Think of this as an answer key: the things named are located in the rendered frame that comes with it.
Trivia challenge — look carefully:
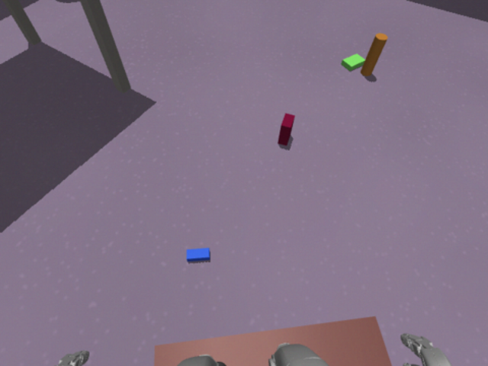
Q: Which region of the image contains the left robot hand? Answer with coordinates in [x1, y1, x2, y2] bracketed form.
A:
[55, 351, 89, 366]

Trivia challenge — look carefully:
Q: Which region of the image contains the right robot hand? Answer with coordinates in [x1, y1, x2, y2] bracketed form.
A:
[400, 333, 452, 366]

